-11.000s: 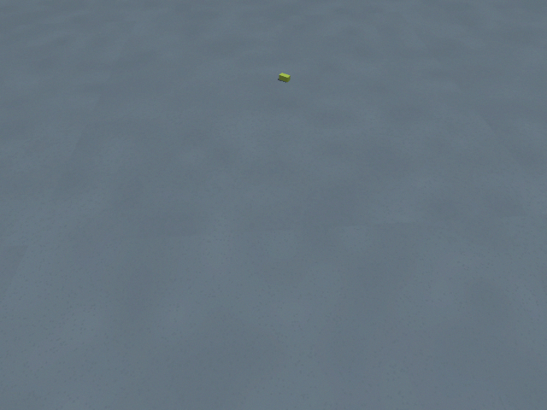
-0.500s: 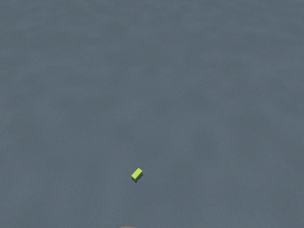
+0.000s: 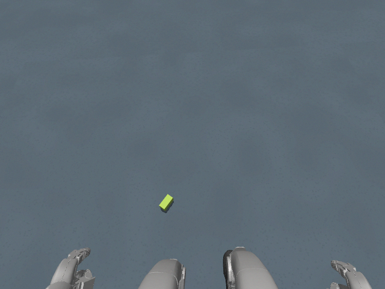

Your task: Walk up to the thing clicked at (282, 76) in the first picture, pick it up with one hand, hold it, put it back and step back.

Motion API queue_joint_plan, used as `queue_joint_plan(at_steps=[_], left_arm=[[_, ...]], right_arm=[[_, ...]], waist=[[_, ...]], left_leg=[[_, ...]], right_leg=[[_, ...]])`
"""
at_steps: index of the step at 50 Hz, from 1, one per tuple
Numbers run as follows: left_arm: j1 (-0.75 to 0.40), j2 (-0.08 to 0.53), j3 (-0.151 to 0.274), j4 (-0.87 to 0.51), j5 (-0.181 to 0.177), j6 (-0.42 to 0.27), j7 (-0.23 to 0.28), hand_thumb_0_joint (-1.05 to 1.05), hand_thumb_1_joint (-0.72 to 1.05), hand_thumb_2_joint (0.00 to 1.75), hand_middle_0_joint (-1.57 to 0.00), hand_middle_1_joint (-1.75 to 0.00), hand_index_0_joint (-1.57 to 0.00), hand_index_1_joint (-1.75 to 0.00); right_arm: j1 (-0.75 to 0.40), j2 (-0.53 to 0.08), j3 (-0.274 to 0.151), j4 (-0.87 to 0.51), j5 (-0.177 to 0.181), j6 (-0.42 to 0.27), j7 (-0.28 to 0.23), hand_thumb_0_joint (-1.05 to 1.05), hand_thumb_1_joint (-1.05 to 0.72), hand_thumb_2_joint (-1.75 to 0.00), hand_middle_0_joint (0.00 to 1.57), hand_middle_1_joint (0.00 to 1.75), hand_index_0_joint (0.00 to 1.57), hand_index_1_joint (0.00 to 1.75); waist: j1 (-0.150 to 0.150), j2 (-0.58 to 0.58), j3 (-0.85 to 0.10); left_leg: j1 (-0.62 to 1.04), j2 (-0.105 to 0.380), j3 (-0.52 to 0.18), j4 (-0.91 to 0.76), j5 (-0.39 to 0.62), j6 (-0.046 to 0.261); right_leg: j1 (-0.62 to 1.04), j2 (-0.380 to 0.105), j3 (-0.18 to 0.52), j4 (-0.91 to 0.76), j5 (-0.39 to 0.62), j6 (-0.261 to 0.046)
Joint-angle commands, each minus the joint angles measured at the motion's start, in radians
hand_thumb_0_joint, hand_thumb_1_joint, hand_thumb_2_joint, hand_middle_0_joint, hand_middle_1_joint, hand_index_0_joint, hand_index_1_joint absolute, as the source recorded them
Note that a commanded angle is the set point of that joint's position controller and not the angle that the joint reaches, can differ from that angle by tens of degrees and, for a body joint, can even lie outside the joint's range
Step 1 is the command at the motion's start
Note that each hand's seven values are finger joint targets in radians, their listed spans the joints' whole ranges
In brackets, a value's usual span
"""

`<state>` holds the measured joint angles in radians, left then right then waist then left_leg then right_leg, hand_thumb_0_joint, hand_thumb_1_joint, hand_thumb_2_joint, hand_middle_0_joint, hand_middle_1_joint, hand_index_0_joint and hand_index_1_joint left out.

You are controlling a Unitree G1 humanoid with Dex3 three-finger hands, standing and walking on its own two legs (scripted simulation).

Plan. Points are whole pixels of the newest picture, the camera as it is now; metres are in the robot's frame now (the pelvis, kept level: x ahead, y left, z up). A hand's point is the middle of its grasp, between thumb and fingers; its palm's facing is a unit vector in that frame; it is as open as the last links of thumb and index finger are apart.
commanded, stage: walk up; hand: left
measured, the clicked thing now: (166, 202) +0.49 +0.19 -0.73
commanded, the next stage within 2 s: stand in 0.96 s
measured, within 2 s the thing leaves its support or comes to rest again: neither
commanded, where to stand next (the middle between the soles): +0.12 -0.03 m, yaw -2 degrees
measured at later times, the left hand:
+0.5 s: hand out of the picture +0.06 +0.29 -0.13, palm faces -0.11 -0.92 -0.37, open 7.4 cm
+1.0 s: hand (88, 268) +0.16 +0.27 -0.15, palm faces -0.02 -0.92 -0.39, open 7.4 cm
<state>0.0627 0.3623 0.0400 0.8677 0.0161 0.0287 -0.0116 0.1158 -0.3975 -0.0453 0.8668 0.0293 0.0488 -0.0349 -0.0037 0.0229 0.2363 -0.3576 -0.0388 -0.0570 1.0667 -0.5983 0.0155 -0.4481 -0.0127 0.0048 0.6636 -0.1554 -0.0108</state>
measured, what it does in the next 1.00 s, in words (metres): steps on the spot: left foot, then right foot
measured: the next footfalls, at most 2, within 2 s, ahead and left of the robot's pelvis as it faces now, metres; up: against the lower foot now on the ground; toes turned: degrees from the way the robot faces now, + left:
left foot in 0.16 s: -0.01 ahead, +0.11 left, +0.00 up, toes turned +2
right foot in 0.58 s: +0.10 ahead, -0.18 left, +0.00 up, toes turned -2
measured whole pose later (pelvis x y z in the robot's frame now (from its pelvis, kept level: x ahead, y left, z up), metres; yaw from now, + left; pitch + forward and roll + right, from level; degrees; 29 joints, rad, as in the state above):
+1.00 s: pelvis +0.00 +0.01 -0.01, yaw +0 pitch -3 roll +1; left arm 0.04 0.40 0.04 0.84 0.01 0.05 0.02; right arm 0.20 -0.38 -0.04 0.89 -0.03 0.01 -0.01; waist -0.01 -0.04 0.19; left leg -0.39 -0.04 0.01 0.78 -0.34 0.02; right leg -0.47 -0.04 0.06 0.88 -0.47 0.00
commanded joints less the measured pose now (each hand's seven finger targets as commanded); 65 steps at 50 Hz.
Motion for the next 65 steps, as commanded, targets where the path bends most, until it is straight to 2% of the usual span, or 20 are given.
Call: queue_joint_plan(at_steps=[1,7,8,10,13,19,27,28,30,31,35,39,45,47,48,49,51,57,59,65], left_arm=[[-0.006,0.263,0.074,-0.096,0.011,-0.007,0.047,0.0,0.9,0.9,-0.2,-0.3,-0.2,-0.3],[-0.012,0.306,0.085,-0.065,0.006,0.006,0.041,0.0,0.9,0.9,-0.2,-0.3,-0.2,-0.3],[0.02,0.262,0.071,-0.055,0.002,0.012,0.041,0.0,0.9,0.9,-0.2,-0.3,-0.2,-0.3],[-0.117,0.278,0.093,-0.064,-0.001,-0.003,0.063,0.0,0.9,0.9,-0.2,-0.3,-0.2,-0.3],[0.019,0.211,0.075,-0.001,-0.025,-0.017,0.046,0.0,0.9,0.9,-0.2,-0.3,-0.2,-0.3],[-0.079,0.249,0.067,-0.055,0.018,-0.065,-0.018,0.0,0.9,0.9,-0.2,-0.3,-0.2,-0.3],[0.205,0.22,0.062,0.018,-0.002,-0.116,-0.013,0.0,0.9,0.9,-0.2,-0.3,-0.2,-0.3],[0.287,0.256,0.078,0.056,-0.001,-0.117,0.007,0.0,0.9,0.9,-0.2,-0.3,-0.2,-0.3],[0.333,0.402,0.102,0.022,0.003,-0.12,0.043,0.0,0.9,0.9,-0.2,-0.3,-0.2,-0.3],[0.259,0.403,0.097,0.0,-0.004,-0.114,0.045,0.0,0.9,0.9,-0.2,-0.3,-0.2,-0.3],[0.104,0.303,0.065,-0.033,-0.009,-0.106,0.06,0.0,0.9,0.9,-0.2,-0.3,-0.2,-0.3],[0.018,0.268,0.059,-0.087,-0.001,-0.06,0.055,0.0,0.9,0.9,-0.2,-0.3,-0.2,-0.3],[-0.029,0.282,0.064,-0.114,-0.013,0.0,0.049,0.0,0.9,0.9,-0.2,-0.3,-0.2,-0.3],[0.022,0.217,0.049,-0.103,-0.035,0.013,0.05,0.0,0.9,0.9,-0.2,-0.3,-0.2,-0.3],[0.083,0.142,0.031,-0.089,-0.022,0.008,0.051,0.0,0.9,0.9,-0.2,-0.3,-0.2,-0.3],[0.042,0.197,0.041,-0.073,0.0,-0.003,0.054,0.0,0.9,0.9,-0.2,-0.3,-0.2,-0.3],[0.01,0.245,0.053,-0.039,-0.01,-0.017,0.037,0.0,0.9,0.9,-0.2,-0.3,-0.2,-0.3],[0.078,0.193,0.032,0.043,-0.024,-0.057,0.019,0.0,0.9,0.9,-0.2,-0.3,-0.2,-0.3],[0.121,0.174,0.026,0.084,-0.022,-0.074,0.028,0.0,0.9,0.9,-0.2,-0.3,-0.2,-0.3],[-0.013,0.222,0.005,0.115,-0.01,-0.08,0.014,0.0,0.9,0.9,-0.2,-0.3,-0.2,-0.3]], right_arm=[[0.211,-0.199,-0.05,-0.003,0.003,-0.009,-0.015,0.0,-0.9,-0.9,0.2,0.3,0.2,0.3],[0.257,-0.199,-0.059,0.068,-0.058,-0.026,0.023,0.0,-0.9,-0.9,0.2,0.3,0.2,0.3],[0.232,-0.212,-0.068,0.069,-0.078,-0.028,0.029,0.0,-0.9,-0.9,0.2,0.3,0.2,0.3],[0.053,-0.394,-0.099,-0.014,-0.078,-0.031,0.039,0.0,-0.9,-0.9,0.2,0.3,0.2,0.3],[-0.011,-0.219,-0.06,-0.013,-0.087,-0.075,0.015,0.0,-0.9,-0.9,0.2,0.3,0.2,0.3],[0.252,-0.287,-0.107,0.01,-0.08,-0.107,0.04,0.0,-0.9,-0.9,0.2,0.3,0.2,0.3],[0.169,-0.255,-0.083,-0.076,-0.057,-0.091,0.063,0.0,-0.9,-0.9,0.2,0.3,0.2,0.3],[0.172,-0.201,-0.062,-0.081,-0.047,-0.081,0.062,0.0,-0.9,-0.9,0.2,0.3,0.2,0.3],[0.207,-0.14,-0.036,-0.114,-0.039,-0.058,0.049,0.0,-0.9,-0.9,0.2,0.3,0.2,0.3],[0.204,-0.22,-0.066,-0.088,-0.049,-0.037,0.036,0.0,-0.9,-0.9,0.2,0.3,0.2,0.3],[0.285,-0.193,-0.065,-0.01,-0.034,-0.017,0.039,0.0,-0.9,-0.9,0.2,0.3,0.2,0.3],[0.271,-0.198,-0.057,0.007,-0.009,-0.012,0.011,0.0,-0.9,-0.9,0.2,0.3,0.2,0.3],[0.271,-0.195,-0.064,0.004,-0.036,-0.036,0.001,0.0,-0.9,-0.9,0.2,0.3,0.2,0.3],[0.201,-0.262,-0.081,-0.031,-0.071,-0.043,0.005,0.0,-0.9,-0.9,0.2,0.3,0.2,0.3],[0.179,-0.272,-0.068,-0.048,-0.077,-0.067,0.015,0.0,-0.9,-0.9,0.2,0.3,0.2,0.3],[0.166,-0.349,-0.081,-0.02,-0.085,-0.083,0.014,0.0,-0.9,-0.9,0.2,0.3,0.2,0.3],[0.052,-0.26,-0.07,-0.032,-0.068,-0.094,0.013,0.0,-0.9,-0.9,0.2,0.3,0.2,0.3],[0.005,-0.207,-0.061,0.006,-0.056,-0.092,0.024,0.0,-0.9,-0.9,0.2,0.3,0.2,0.3],[0.011,-0.18,-0.054,0.035,-0.044,-0.081,0.029,0.0,-0.9,-0.9,0.2,0.3,0.2,0.3],[-0.036,-0.154,-0.03,0.103,-0.031,-0.079,0.042,0.0,-0.9,-0.9,0.2,0.3,0.2,0.3]], waist=[[0.003,-0.205,-0.436],[-0.015,-0.206,-0.325],[-0.007,-0.099,-0.265],[-0.065,0.235,-0.089],[0.039,-0.017,-0.167],[-0.126,0.097,-0.17],[0.019,0.119,-0.21],[0.06,0.017,-0.259],[0.067,-0.186,-0.301],[0.041,-0.065,-0.238],[-0.031,-0.112,-0.128],[-0.023,-0.232,-0.191],[-0.035,-0.203,-0.302],[-0.014,0.013,-0.273],[0.01,0.106,-0.387],[-0.03,0.152,-0.363],[-0.007,0.096,-0.23],[0.008,0.179,-0.273],[0.03,0.13,-0.275],[-0.022,-0.053,-0.221]], left_leg=[[-0.023,-0.007,-0.035,0.157,0.034,-0.02],[0.161,0.018,0.084,-0.545,0.174,0.015],[0.225,0.045,-0.014,-0.609,0.183,0.032],[-0.128,0.443,-0.588,-0.867,0.045,0.227],[0.114,0.245,-0.212,-0.676,0.573,0.092],[0.529,0.336,-0.357,-0.805,-0.004,0.204],[0.189,0.201,0.015,-0.526,0.639,0.13],[0.081,0.144,0.066,-0.366,0.61,0.091],[-0.211,-0.006,0.007,-0.05,0.037,0.015],[-0.152,0.055,-0.084,0.072,-0.033,0.013],[-0.058,0.061,-0.128,0.015,0.145,-0.005],[-0.011,-0.012,-0.014,0.013,0.079,-0.04],[0.078,-0.006,0.109,-0.405,0.332,-0.024],[0.103,0.159,-0.16,-0.585,0.67,0.042],[0.138,0.353,-0.464,-0.718,0.344,0.118],[0.001,0.396,-0.674,-0.825,-0.035,0.199],[0.115,0.324,-0.461,-0.815,-0.142,0.17],[0.214,0.233,-0.188,-0.673,0.449,0.129],[0.184,0.208,-0.118,-0.583,0.664,0.071],[0.254,0.13,-0.053,-0.679,0.329,0.015]], right_leg=[[0.262,-0.254,0.238,-0.156,0.362,-0.238],[0.077,-0.249,0.269,-0.198,-0.306,-0.146],[-0.068,-0.187,0.216,-0.082,-0.338,-0.086],[-0.151,0.031,0.117,0.315,-0.464,0.004],[-0.113,0.07,0.197,0.404,-0.251,-0.019],[-0.327,0.022,0.101,0.172,-0.305,0.01],[0.294,0.057,-0.09,-0.233,-0.065,-0.026],[0.457,0.037,-0.049,-0.255,0.017,-0.02],[0.516,-0.4,0.613,-0.395,-0.04,-0.193],[0.35,-0.441,0.604,-0.367,-0.053,-0.279],[0.115,-0.257,0.216,-0.321,0.108,-0.178],[0.087,-0.25,0.109,-0.168,0.647,-0.233],[0.127,-0.205,0.111,0.054,0.334,-0.16],[0.016,-0.072,0.102,0.229,0.053,-0.059],[-0.021,0.041,0.066,0.295,-0.489,-0.018],[0.018,0.036,0.181,0.37,-0.511,-0.016],[-0.111,0.018,0.177,0.423,-0.379,-0.026],[0.159,0.004,0.016,-0.092,-0.348,0.023],[0.328,-0.013,0.039,-0.342,-0.015,0.021],[0.181,-0.109,0.171,-0.388,-0.194,-0.026]])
